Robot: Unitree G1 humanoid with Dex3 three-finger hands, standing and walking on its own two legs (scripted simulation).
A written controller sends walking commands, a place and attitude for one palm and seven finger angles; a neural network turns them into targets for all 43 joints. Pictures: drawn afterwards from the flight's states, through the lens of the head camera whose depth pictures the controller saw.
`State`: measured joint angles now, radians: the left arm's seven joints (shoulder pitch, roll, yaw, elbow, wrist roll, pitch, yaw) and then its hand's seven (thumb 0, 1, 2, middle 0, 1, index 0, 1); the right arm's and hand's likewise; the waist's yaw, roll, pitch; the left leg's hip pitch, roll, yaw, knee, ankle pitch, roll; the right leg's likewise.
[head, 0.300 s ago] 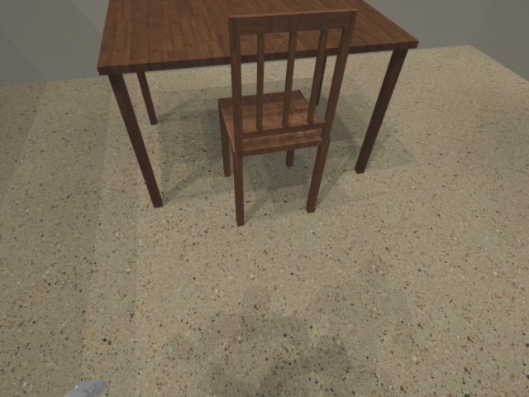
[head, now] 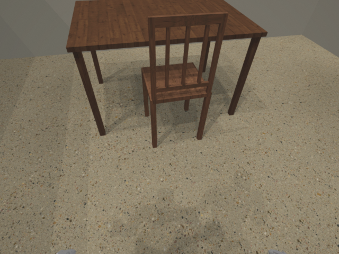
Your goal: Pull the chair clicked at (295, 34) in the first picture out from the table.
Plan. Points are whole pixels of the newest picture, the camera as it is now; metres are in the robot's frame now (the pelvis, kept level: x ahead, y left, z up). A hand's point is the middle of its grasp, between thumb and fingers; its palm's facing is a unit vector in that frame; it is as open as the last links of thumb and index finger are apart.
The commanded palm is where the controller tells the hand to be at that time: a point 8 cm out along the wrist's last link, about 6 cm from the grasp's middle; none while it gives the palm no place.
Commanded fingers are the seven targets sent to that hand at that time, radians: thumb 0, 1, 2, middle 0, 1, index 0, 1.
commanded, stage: stand and wait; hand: left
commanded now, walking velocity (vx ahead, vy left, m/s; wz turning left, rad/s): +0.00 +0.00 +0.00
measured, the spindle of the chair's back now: (185, 58) +1.05 -0.01 -0.06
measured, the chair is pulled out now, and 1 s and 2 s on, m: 0.00 0.00 0.00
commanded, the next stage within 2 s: look at it before walking up in 0.62 s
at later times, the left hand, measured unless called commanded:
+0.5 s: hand out of the picture +0.05 +0.22 -0.15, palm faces -0.02 -0.94 -0.33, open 7.4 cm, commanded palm none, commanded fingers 0.00 0.90 0.90 -0.20 -0.30 -0.20 -0.30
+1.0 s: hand out of the picture +0.06 +0.21 -0.15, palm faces -0.03 -0.95 -0.32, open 7.4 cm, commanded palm none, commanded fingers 0.00 0.90 0.90 -0.20 -0.30 -0.20 -0.30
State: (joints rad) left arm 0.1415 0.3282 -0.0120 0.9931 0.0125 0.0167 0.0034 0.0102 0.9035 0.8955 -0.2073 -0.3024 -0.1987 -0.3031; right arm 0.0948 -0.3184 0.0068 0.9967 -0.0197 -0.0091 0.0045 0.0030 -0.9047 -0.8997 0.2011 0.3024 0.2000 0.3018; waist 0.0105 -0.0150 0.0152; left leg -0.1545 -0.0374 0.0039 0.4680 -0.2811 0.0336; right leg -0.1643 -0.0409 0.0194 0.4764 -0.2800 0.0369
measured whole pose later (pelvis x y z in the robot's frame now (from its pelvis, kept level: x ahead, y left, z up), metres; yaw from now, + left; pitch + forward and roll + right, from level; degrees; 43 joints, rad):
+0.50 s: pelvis -0.02 -0.02 +0.01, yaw +0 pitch -2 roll +0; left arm 0.15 0.33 -0.01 1.07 0.01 0.01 0.00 0.01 0.90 0.90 -0.21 -0.30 -0.20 -0.30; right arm 0.14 -0.33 0.00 1.10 -0.01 0.00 0.01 0.00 -0.91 -0.90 0.20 0.30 0.20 0.30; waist 0.00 0.00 0.03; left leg -0.14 -0.01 0.00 0.40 -0.22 0.00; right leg -0.16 -0.01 0.01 0.42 -0.22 0.01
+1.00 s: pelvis -0.02 -0.03 +0.01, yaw +0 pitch -2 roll +0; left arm 0.14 0.32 0.00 1.08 0.01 0.00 0.00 0.01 0.90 0.90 -0.21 -0.30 -0.20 -0.30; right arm 0.13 -0.32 0.00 1.11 -0.01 -0.01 0.01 0.00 -0.91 -0.90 0.20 0.30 0.20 0.30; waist 0.00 -0.01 0.03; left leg -0.13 0.00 0.00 0.37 -0.21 -0.01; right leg -0.15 0.00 0.01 0.39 -0.21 0.00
